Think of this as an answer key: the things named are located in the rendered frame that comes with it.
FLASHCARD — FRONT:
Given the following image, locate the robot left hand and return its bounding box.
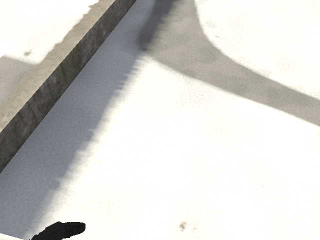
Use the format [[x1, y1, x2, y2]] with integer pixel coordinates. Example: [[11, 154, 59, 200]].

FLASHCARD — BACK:
[[29, 221, 86, 240]]

